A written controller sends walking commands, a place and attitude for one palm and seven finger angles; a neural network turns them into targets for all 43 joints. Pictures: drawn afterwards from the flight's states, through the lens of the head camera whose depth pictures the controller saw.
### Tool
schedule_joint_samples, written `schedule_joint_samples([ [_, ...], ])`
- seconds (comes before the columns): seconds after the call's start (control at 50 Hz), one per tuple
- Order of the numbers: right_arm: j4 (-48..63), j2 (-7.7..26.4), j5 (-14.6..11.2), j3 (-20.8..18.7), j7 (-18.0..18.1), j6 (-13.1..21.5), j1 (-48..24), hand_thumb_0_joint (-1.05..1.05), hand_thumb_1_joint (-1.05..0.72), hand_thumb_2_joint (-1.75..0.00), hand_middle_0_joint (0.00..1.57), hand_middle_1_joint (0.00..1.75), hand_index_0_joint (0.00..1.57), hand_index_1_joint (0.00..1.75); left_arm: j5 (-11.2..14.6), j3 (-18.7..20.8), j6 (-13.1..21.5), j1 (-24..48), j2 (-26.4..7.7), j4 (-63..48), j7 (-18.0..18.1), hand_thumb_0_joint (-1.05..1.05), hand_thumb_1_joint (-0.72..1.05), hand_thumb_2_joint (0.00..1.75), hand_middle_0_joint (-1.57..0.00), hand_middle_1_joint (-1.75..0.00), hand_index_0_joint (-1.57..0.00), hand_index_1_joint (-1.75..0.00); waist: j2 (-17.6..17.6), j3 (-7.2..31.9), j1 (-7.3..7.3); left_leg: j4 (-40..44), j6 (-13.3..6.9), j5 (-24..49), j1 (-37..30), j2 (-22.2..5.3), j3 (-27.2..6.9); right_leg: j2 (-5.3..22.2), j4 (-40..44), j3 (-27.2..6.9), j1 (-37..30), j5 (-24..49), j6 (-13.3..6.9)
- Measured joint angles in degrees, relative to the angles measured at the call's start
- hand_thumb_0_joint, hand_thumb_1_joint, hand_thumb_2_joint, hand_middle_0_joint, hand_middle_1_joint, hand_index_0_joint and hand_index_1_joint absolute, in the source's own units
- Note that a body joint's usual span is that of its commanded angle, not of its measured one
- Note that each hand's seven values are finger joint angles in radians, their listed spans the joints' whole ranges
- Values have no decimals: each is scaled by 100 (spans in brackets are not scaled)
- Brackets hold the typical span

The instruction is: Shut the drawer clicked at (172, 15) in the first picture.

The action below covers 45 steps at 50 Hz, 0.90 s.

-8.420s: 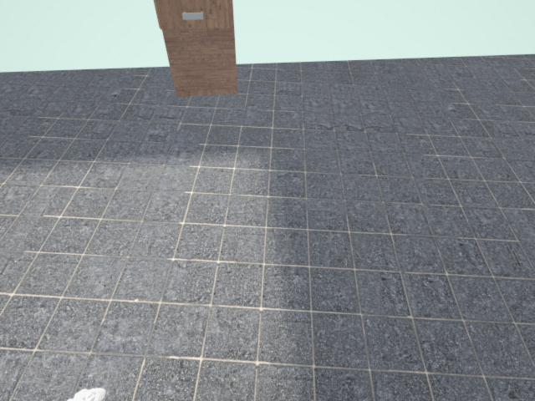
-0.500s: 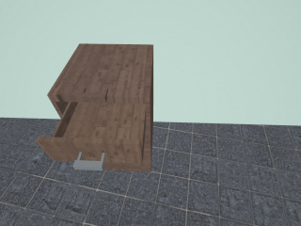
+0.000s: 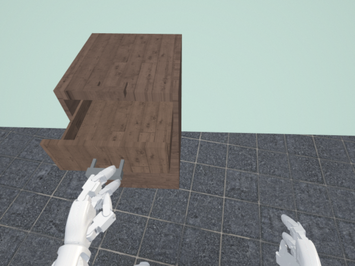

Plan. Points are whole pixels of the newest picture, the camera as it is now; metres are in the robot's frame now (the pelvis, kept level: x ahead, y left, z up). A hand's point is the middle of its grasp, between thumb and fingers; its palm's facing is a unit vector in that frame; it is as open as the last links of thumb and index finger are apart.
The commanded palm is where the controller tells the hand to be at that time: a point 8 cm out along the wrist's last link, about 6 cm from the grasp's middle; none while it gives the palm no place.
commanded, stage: raise the hand and make a fist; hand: left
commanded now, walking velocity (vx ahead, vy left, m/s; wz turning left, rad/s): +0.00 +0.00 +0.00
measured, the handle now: (106, 167) +0.42 +0.25 -0.11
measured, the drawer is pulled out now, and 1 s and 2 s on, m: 0.20 0.20 0.20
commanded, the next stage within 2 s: bring the fist close to the handle in 1.62 s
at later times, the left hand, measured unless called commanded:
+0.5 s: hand (108, 233) +0.20 +0.17 -0.02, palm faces -0.08 -1.00 -0.02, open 4.1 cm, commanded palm +0.18 +0.23 -0.02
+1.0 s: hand (97, 228) +0.21 +0.19 -0.01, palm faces -0.03 -1.00 -0.04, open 3.1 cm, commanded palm +0.20 +0.25 -0.01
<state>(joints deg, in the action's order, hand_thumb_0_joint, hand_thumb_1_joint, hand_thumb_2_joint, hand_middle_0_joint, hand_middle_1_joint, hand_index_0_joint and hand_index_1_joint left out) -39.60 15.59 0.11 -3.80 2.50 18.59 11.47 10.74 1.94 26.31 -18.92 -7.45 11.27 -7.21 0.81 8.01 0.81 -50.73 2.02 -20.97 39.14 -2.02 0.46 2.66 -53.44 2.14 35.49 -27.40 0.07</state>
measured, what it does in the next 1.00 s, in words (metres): lowers itself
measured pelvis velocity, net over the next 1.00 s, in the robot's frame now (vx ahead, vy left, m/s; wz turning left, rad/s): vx -0.02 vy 0.02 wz -0.01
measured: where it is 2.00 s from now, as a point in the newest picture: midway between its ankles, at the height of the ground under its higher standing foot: outside the picture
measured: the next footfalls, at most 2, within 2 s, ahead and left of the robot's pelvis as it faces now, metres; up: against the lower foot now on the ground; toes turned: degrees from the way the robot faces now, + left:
none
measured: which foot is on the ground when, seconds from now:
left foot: down 0.00-1.00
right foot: down 0.00-1.00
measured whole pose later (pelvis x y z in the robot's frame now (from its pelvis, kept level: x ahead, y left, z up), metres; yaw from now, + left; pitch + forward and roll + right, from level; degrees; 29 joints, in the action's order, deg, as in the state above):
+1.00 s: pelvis -0.02 +0.02 -0.06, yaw +0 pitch +16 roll -3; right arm -28.5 12.2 -0.2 0.7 2.8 10.0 10.3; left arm 11.1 4.5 22.0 -20.1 -12.0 -1.8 -10.1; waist 1.9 9.1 -0.1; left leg -71.8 0.1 -28.0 60.2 -2.6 -2.3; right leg 1.9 -69.9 3.6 53.3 -32.7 1.4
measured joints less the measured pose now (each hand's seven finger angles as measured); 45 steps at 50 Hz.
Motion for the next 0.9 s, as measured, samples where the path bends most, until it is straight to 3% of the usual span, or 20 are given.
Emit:
schedule_joint_samples([
  [0.04, 384, 5, 3, -77, -120, -35, -210, 1, -91, -90, 20, 30, 20, 30, 19, -4, 516, 136, 111, -27, -568, 2, 94, 90, -35, -47, -35, -47, -111, 121, -47, -624, 8, -239, 580, -37, 9, -23, -638, -48, 596, -223, -10],
  [0.06, 577, -3, -4, -102, -151, -104, -299, 1, -91, -90, 20, 30, 19, 30, 15, -13, 589, 136, 138, -75, -747, 1, 94, 90, -37, -49, -37, -49, -162, 155, -72, -907, 5, -344, 817, -47, 9, -31, -923, -64, 835, -317, -37],
  [0.1, 943, -30, -40, -113, -163, -297, -428, 1, -91, -90, 20, 30, 19, 30, 13, -57, 410, 29, 150, -226, -869, 1, 93, 90, -41, -53, -41, -53, -236, 162, -132, -1375, 10, -507, 1165, -50, -6, -27, -1391, -77, 1169, -506, -65],
  [0.2, 1465, -201, -63, 54, -73, -643, -516, 1, -91, -90, 20, 30, 19, 30, -94, -67, -273, -551, -20, -786, -414, 1, 91, 90, -51, -64, -51, -64, -154, 107, -306, -2042, 10, -738, 1670, -86, -185, -69, -1933, 63, 1550, -737, -55],
  [0.3, 1297, -417, 22, 391, 27, -628, -368, 1, -90, -90, 20, 30, 20, 30, -13, 144, -42, -597, -327, -1298, -336, 2, 90, 90, -61, -75, -61, -75, 59, 57, -408, -2338, 9, -747, 2062, -108, -440, -122, -2052, 295, 1774, -720, -89],
  [0.36, 1033, -485, 17, 590, 64, -592, -245, 1, -90, -90, 20, 30, 20, 30, 116, 183, -69, -214, -412, -1302, -565, 2, 90, 90, -67, -81, -67, -81, 176, 37, -387, -2420, -9, -703, 2273, -104, -524, -133, -2072, 370, 1928, -662, -82],
  [0.42, 820, -530, -18, 686, 93, -618, -70, 1, -90, -90, 21, 30, 20, 30, 173, 182, -410, 169, -444, -1150, -748, 1, 90, 90, -73, -88, -73, -88, 234, 28, -306, -2411, -28, -653, 2368, -110, -506, -139, -2047, 349, 2027, -595, -58],
  [0.52, 643, -532, -56, 571, 115, -738, 240, 2, -90, -90, 21, 30, 20, 30, 207, 271, -891, 219, -396, -1091, -569, 1, 90, 90, -83, -99, -83, -98, 229, 33, -91, -2195, -74, -585, 2227, -137, -340, -148, -1849, 192, 1964, -475, 9],
  [0.62, 621, -376, -56, 366, 114, -776, 417, 2, -90, -90, 21, 30, 20, 30, 151, 413, -631, -100, -386, -1174, -244, 1, 90, 90, -93, -109, -93, -109, 167, 66, 39, -2006, -130, -551, 2076, -129, -226, -133, -1663, 92, 1852, -405, 64],
  [0.72, 702, -172, -52, 256, 100, -739, 364, 2, -90, -90, 20, 30, 20, 30, 118, 354, -289, -286, -439, -1190, -232, 1, 90, 90, -103, -120, -103, -120, 127, 90, 55, -2034, -169, -583, 2110, -94, -216, -98, -1664, 84, 1863, -431, 102],
  [0.9, 986, -197, -40, 320, 80, -753, -10, 1, -90, -90, 20, 30, 20, 30, 73, 258, -302, -168, -461, -1234, -247, 1, 90, 90, -121, -140, -121, -140, 94, 82, -30, -2137, -195, -673, 2160, -60, -259, -70, -1707, 125, 1855, -509, 130],
])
